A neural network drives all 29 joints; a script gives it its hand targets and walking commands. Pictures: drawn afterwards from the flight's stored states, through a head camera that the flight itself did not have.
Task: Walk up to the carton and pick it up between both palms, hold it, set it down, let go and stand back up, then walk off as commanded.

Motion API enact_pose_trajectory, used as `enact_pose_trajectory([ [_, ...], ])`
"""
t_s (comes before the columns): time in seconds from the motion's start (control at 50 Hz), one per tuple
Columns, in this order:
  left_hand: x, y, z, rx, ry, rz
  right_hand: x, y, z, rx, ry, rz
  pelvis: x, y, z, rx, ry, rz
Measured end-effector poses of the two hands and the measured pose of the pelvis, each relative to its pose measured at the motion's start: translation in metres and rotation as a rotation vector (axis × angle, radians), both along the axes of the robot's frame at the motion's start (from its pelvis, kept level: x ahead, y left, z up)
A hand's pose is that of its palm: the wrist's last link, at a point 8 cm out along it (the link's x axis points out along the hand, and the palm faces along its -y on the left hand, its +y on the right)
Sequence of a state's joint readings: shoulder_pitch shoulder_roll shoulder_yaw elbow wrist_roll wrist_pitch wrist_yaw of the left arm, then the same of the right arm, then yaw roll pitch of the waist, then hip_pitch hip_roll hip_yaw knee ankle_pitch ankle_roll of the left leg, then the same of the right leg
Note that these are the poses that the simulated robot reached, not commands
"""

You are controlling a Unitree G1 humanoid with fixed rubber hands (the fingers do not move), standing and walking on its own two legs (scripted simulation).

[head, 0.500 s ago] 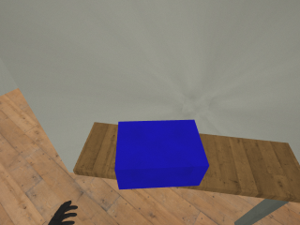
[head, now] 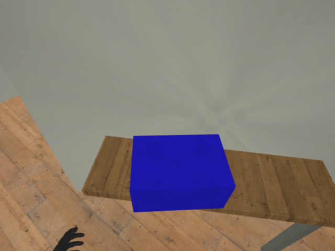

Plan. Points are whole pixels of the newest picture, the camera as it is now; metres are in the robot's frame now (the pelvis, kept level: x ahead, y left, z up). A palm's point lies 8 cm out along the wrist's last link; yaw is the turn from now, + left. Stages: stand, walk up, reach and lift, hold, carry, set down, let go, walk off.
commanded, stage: stand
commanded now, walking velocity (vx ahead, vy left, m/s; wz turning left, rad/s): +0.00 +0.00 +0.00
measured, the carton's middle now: (177, 171) +0.40 -0.02 -0.11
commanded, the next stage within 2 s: walk off in 0.28 s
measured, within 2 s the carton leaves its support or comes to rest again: neither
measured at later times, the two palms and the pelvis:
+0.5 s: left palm out of the picture +0.13 +0.27 -0.11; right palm out of the picture +0.09 -0.25 -0.11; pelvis +0.00 +0.00 +0.00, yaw +0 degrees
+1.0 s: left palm out of the picture +0.04 +0.34 -0.17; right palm out of the picture -0.07 -0.24 -0.11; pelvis -0.08 +0.06 -0.02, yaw +0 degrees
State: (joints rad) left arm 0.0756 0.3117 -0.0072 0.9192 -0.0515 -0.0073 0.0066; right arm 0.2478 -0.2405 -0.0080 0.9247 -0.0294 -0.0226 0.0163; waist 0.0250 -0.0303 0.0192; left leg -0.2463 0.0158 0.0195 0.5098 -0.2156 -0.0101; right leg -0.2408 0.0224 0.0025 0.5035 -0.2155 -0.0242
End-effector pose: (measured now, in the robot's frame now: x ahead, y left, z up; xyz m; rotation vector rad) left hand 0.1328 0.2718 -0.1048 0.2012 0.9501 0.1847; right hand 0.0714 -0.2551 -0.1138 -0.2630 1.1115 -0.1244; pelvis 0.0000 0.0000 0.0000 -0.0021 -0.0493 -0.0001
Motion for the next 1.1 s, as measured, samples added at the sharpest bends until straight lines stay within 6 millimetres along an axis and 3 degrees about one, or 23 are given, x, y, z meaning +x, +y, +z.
enact_pose_trajectory([
  [0.3,0.003,0.000,-0.001,0.000,0.017,0.001,0.019,0.000,0.003,0.001,-0.022,0.002,0.006,0.000,0.001,0.000,0.012,0.000],
  [0.6,-0.006,0.004,-0.006,0.015,0.047,-0.015,0.014,-0.005,0.002,-0.006,-0.038,-0.039,-0.003,0.000,-0.002,0.000,-0.012,0.000],
  [0.76,-0.029,0.022,-0.023,0.006,0.075,-0.020,-0.028,-0.012,-0.001,-0.069,0.010,-0.102,-0.025,0.016,-0.013,-0.020,-0.037,-0.002],
  [0.84,-0.046,0.039,-0.045,-0.011,0.105,-0.036,-0.061,-0.005,-0.005,-0.118,0.058,-0.125,-0.043,0.036,-0.025,-0.048,0.004,-0.001],
  [0.92,-0.076,0.054,-0.063,-0.012,0.201,-0.054,-0.104,0.007,-0.003,-0.157,0.128,-0.134,-0.066,0.051,-0.028,-0.051,-0.022,0.002],
  [1.0,-0.095,0.063,-0.061,-0.013,0.237,-0.044,-0.137,0.014,0.007,-0.185,0.178,-0.143,-0.080,0.060,-0.021,-0.060,-0.022,0.004],
  [1.1,-0.113,0.074,-0.052,0.005,0.241,-0.040,-0.149,0.019,0.015,-0.191,0.162,-0.136,-0.096,0.065,-0.014,-0.055,-0.017,0.010],
])
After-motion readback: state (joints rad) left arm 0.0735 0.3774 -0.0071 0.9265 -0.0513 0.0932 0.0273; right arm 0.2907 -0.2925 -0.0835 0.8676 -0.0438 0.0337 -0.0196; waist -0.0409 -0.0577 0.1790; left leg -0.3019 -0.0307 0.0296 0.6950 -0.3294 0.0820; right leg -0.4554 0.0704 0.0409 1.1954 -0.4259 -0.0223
